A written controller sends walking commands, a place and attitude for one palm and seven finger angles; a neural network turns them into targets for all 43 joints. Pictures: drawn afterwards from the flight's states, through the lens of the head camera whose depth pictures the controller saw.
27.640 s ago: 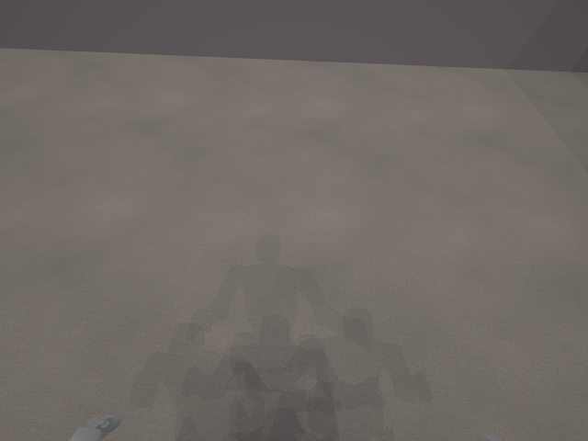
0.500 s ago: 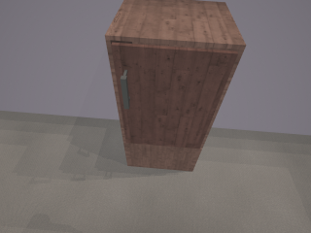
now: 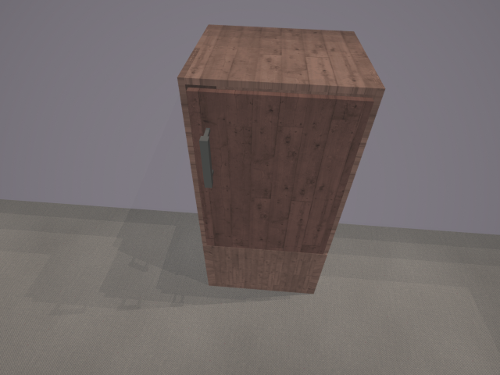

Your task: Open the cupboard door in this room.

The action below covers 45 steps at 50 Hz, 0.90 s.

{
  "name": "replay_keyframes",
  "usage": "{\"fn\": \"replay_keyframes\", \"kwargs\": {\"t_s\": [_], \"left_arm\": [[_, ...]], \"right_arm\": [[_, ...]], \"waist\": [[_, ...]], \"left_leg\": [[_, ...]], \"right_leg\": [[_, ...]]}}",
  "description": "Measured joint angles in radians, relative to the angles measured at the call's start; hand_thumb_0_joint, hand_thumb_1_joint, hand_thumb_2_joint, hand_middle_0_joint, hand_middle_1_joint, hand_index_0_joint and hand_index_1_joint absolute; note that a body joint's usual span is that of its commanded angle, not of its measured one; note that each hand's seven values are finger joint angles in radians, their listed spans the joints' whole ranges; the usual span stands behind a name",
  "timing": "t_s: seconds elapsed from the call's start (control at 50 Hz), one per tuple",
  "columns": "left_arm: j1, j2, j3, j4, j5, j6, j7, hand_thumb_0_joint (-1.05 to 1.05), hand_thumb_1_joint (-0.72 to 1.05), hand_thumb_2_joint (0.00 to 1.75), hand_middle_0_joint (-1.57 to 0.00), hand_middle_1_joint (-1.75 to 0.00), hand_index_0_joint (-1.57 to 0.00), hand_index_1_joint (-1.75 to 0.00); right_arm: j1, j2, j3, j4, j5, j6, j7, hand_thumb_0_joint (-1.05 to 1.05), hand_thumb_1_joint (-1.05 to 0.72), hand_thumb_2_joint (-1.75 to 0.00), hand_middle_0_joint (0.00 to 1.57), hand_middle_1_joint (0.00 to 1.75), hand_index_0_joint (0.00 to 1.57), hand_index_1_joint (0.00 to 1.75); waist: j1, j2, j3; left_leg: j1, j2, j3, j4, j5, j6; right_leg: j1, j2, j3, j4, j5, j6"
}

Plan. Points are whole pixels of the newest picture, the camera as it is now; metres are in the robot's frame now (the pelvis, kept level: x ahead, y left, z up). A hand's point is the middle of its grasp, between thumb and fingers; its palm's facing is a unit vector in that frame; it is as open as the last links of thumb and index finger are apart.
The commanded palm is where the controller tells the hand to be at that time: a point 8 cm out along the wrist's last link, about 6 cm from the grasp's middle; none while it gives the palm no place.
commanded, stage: shuffle to correct the standing spot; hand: left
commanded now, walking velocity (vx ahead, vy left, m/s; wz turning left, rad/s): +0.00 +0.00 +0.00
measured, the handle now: (208, 158) +0.62 +0.15 -0.01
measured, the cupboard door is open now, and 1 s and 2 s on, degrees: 0 0 0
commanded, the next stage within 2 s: come to a stop and stand still in 0.70 s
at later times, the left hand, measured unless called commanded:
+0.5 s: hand out of the picture -0.06 +0.15 -0.17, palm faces +0.09 -0.98 -0.19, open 7.4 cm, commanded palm none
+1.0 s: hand out of the picture +0.12 +0.15 -0.17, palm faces +0.01 -0.97 -0.23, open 7.3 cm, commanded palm none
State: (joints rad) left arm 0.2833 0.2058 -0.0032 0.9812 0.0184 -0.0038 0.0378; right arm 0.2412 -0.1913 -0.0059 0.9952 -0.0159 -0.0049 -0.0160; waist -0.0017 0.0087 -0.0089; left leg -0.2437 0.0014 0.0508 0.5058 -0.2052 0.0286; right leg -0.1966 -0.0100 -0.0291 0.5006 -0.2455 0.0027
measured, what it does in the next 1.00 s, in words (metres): steps on the spot: left foot, then right foot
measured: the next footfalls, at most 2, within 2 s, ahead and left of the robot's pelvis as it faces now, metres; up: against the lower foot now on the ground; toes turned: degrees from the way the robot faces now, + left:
left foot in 0.72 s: +0.11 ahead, +0.10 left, +0.00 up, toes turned +8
right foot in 1.00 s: +0.19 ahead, -0.18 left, +0.00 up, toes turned -8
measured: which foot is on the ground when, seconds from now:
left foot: down 0.00-0.48, up 0.50-0.70, down 0.72-1.00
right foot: down 0.00-0.74, up 0.76-0.98, down 1.00-1.00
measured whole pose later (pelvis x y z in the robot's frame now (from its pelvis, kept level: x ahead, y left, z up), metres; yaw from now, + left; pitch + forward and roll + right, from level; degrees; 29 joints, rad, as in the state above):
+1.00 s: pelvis +0.08 -0.04 +0.00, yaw -2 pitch -1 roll +2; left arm 0.30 0.18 0.05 1.00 0.03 0.00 0.01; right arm 0.36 -0.11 -0.03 1.08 -0.02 -0.03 -0.04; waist -0.02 -0.02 0.03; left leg -0.17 0.08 0.16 0.50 -0.29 -0.04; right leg -0.37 -0.09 -0.06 0.59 -0.14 0.02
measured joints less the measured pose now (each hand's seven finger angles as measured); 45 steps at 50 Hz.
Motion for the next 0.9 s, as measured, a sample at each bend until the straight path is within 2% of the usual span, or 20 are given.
{"fn": "replay_keyframes", "kwargs": {"t_s": [0.18,0.28,0.36,0.44,0.48,0.52,0.56,0.6,0.64,0.72,0.74,0.8,0.86,0.9], "left_arm": [[0.045,-0.016,-0.002,0.033,0.001,0.007,-0.003,0.01,0.90,0.89,-0.20,-0.30,-0.20,-0.30],[0.099,-0.036,0.006,0.060,0.008,0.021,-0.012,0.01,0.91,0.89,-0.20,-0.30,-0.20,-0.30],[0.128,-0.052,0.016,0.074,0.009,0.026,-0.024,0.01,0.91,0.89,-0.20,-0.30,-0.20,-0.30],[0.153,-0.072,0.024,0.089,0.010,0.026,-0.033,0.01,0.91,0.89,-0.20,-0.30,-0.20,-0.30],[0.171,-0.078,0.028,0.091,0.010,0.016,-0.028,0.01,0.91,0.89,-0.20,-0.30,-0.20,-0.30],[0.186,-0.083,0.033,0.094,0.006,0.001,-0.017,0.01,0.91,0.89,-0.20,-0.30,-0.20,-0.30],[0.201,-0.091,0.036,0.103,0.003,-0.009,-0.009,0.01,0.91,0.89,-0.20,-0.30,-0.20,-0.30],[0.211,-0.097,0.037,0.114,0.006,-0.010,-0.006,0.01,0.91,0.89,-0.20,-0.30,-0.20,-0.30],[0.211,-0.099,0.035,0.121,0.010,-0.009,-0.007,0.01,0.90,0.89,-0.20,-0.30,-0.20,-0.30],[0.199,-0.105,0.031,0.117,0.007,-0.010,-0.016,0.01,0.90,0.89,-0.20,-0.30,-0.20,-0.30],[0.193,-0.104,0.032,0.115,0.005,-0.008,-0.020,0.01,0.90,0.89,-0.20,-0.30,-0.20,-0.30],[0.164,-0.094,0.036,0.107,0.014,0.015,-0.034,0.01,0.90,0.89,-0.20,-0.30,-0.20,-0.30],[0.114,-0.082,0.045,0.087,0.019,0.021,-0.046,0.01,0.91,0.89,-0.20,-0.30,-0.20,-0.30],[0.074,-0.073,0.048,0.065,0.020,0.020,-0.042,0.01,0.91,0.89,-0.20,-0.30,-0.20,-0.30]], "right_arm": [[0.055,0.008,0.001,0.053,-0.002,0.015,0.005,0.01,-0.91,-0.90,0.20,0.30,0.20,0.30],[0.102,0.021,-0.006,0.082,-0.006,0.031,0.003,0.01,-0.91,-0.90,0.20,0.30,0.20,0.30],[0.114,0.030,-0.016,0.090,-0.005,0.032,-0.004,0.01,-0.91,-0.90,0.20,0.30,0.20,0.30],[0.115,0.028,-0.028,0.096,-0.003,0.029,-0.010,0.01,-0.90,-0.90,0.20,0.30,0.20,0.30],[0.120,0.028,-0.030,0.096,-0.001,0.032,-0.011,0.01,-0.90,-0.90,0.20,0.30,0.20,0.30],[0.116,0.030,-0.032,0.097,-0.001,0.035,-0.005,0.01,-0.91,-0.90,0.20,0.30,0.20,0.30],[0.104,0.029,-0.037,0.092,-0.001,0.033,0.003,0.01,-0.91,-0.90,0.20,0.30,0.20,0.30],[0.091,0.031,-0.042,0.079,0.000,0.026,0.009,0.01,-0.91,-0.90,0.20,0.30,0.20,0.30],[0.079,0.038,-0.042,0.063,0.001,0.014,0.012,0.01,-0.91,-0.90,0.20,0.30,0.20,0.30],[0.067,0.035,-0.039,0.042,0.001,-0.024,-0.001,0.01,-0.93,-0.90,0.20,0.30,0.20,0.30],[0.064,0.037,-0.039,0.042,-0.001,-0.034,-0.005,0.01,-0.93,-0.90,0.20,0.30,0.20,0.30],[0.062,0.055,-0.034,0.039,-0.006,-0.045,-0.013,0.01,-0.93,-0.90,0.20,0.30,0.20,0.30],[0.084,0.065,-0.029,0.045,-0.007,-0.053,-0.021,0.01,-0.92,-0.90,0.20,0.30,0.20,0.30],[0.099,0.069,-0.024,0.056,-0.007,-0.051,-0.023,0.01,-0.92,-0.90,0.20,0.30,0.20,0.30]], "waist": [[-0.005,-0.006,0.014],[-0.005,-0.010,-0.004],[-0.005,-0.011,0.010],[-0.002,0.010,0.028],[0.003,0.015,0.022],[0.015,0.012,0.015],[0.022,0.011,0.005],[0.020,0.004,-0.008],[0.017,-0.006,-0.017],[0.017,-0.006,-0.021],[0.015,-0.014,-0.019],[0.018,-0.049,-0.018],[0.002,-0.052,-0.015],[-0.005,-0.043,-0.003]], "left_leg": [[-0.013,-0.004,-0.004,-0.031,0.028,0.001],[-0.019,-0.002,-0.004,-0.020,-0.048,0.005],[-0.021,0.000,0.002,-0.023,-0.045,0.007],[-0.016,0.014,0.000,-0.003,-0.039,-0.001],[-0.034,0.017,-0.011,0.054,-0.132,-0.002],[-0.084,0.020,-0.010,0.191,-0.199,0.003],[-0.136,0.029,-0.007,0.330,-0.207,0.008],[-0.158,0.042,0.009,0.371,-0.199,0.007],[-0.143,0.052,0.025,0.311,-0.187,0.004],[-0.040,0.060,0.051,0.061,-0.111,-0.006],[-0.036,0.056,0.055,0.048,-0.050,-0.006],[-0.013,0.048,0.101,0.055,-0.063,-0.006],[0.036,0.050,0.122,-0.016,-0.054,-0.017],[0.064,0.054,0.123,-0.060,-0.037,-0.026]], "right_leg": [[-0.012,-0.003,-0.004,-0.030,0.026,0.003],[-0.022,0.001,-0.001,-0.009,-0.078,-0.006],[-0.040,-0.001,-0.002,0.022,-0.110,-0.019],[-0.023,0.003,-0.022,0.013,-0.060,-0.026],[-0.014,0.008,-0.029,0.003,-0.020,-0.032],[-0.006,0.010,-0.036,-0.007,0.001,-0.042],[0.010,0.014,-0.041,-0.030,-0.004,-0.047],[0.026,0.013,-0.043,-0.054,-0.003,-0.047],[0.035,0.010,-0.045,-0.063,-0.006,-0.043],[0.022,0.013,-0.053,0.008,-0.063,-0.028],[0.004,0.008,-0.049,0.057,-0.094,-0.029],[-0.110,-0.012,-0.021,0.300,-0.175,-0.033],[-0.220,-0.036,-0.020,0.441,-0.115,-0.022],[-0.249,-0.057,-0.023,0.397,-0.068,-0.007]]}}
